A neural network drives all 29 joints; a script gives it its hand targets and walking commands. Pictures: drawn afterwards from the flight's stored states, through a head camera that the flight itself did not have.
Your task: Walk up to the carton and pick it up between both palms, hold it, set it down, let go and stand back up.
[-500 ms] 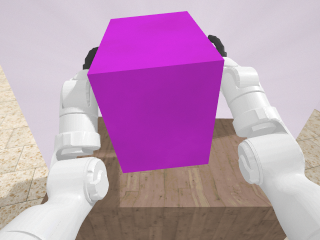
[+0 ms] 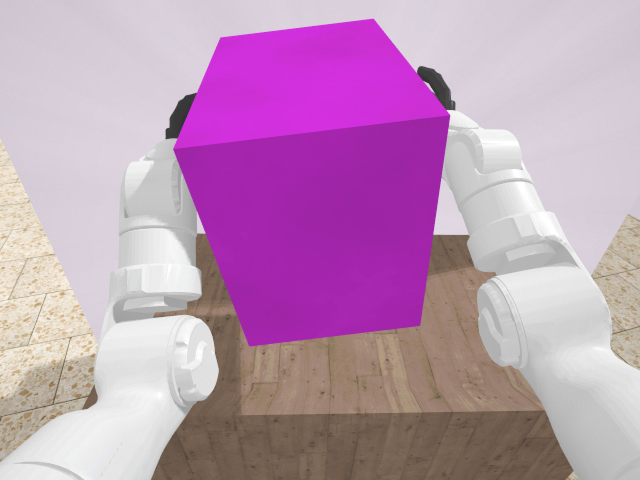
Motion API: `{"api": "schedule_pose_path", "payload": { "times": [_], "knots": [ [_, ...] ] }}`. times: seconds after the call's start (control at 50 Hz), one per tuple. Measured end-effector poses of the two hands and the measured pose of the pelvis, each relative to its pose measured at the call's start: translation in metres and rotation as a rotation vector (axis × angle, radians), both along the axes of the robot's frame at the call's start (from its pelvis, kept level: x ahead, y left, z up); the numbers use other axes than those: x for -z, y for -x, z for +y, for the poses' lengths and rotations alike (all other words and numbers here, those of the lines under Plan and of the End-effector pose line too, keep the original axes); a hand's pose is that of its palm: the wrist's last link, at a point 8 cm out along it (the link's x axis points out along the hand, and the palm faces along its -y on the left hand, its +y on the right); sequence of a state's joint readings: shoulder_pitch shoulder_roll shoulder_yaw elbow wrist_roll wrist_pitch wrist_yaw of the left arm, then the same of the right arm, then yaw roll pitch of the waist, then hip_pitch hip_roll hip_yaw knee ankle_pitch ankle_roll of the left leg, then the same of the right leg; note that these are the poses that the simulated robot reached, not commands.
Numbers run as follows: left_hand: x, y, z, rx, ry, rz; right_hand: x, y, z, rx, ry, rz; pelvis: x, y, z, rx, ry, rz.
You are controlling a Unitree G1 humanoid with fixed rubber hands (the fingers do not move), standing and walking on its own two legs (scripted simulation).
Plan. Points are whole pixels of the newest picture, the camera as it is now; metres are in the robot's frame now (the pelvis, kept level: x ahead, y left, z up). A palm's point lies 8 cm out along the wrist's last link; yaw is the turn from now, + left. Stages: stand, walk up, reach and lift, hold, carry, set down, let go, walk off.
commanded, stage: hold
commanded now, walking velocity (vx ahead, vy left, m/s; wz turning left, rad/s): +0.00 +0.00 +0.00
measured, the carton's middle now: (314, 173) +0.38 -0.01 +0.26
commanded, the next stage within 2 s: none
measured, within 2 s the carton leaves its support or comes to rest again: neither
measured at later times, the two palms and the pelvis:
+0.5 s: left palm (182, 157) +0.37 +0.15 +0.29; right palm (437, 130) +0.37 -0.15 +0.32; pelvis +0.00 +0.00 +0.00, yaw +0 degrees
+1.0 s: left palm (184, 164) +0.37 +0.15 +0.28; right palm (429, 148) +0.38 -0.14 +0.29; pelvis +0.00 +0.00 +0.00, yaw +1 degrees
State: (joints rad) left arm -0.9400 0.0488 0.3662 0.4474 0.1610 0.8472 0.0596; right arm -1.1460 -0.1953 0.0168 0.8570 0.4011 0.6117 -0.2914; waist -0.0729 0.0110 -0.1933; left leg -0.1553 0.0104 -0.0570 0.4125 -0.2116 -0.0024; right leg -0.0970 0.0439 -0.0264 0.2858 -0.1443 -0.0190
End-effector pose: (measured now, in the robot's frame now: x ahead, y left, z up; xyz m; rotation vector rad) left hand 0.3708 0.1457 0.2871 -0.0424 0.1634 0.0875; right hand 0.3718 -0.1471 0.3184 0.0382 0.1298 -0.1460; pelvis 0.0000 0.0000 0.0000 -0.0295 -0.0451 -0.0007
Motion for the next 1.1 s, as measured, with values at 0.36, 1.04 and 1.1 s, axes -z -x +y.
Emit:
{"api": "schedule_pose_path", "payload": {
  "times": [0.36, 1.04, 1.1],
  "knots": [
    [0.004, 0.005, 0.004, -0.007, 0.009, -0.001, 0.005, 0.003, 0.004, -0.007, 0.007, 0.003, 0.000, -0.001, -0.002, -0.009, 0.001, -0.012],
    [0.010, -0.003, 0.002, 0.000, -0.029, 0.008, 0.024, -0.003, 0.002, -0.017, -0.002, 0.031, 0.000, -0.001, -0.002, -0.011, 0.001, -0.003],
    [0.009, -0.003, 0.002, 0.000, -0.018, 0.014, 0.025, -0.002, 0.002, -0.013, -0.009, 0.037, 0.000, -0.002, -0.001, -0.010, -0.001, -0.009]
  ]
}}
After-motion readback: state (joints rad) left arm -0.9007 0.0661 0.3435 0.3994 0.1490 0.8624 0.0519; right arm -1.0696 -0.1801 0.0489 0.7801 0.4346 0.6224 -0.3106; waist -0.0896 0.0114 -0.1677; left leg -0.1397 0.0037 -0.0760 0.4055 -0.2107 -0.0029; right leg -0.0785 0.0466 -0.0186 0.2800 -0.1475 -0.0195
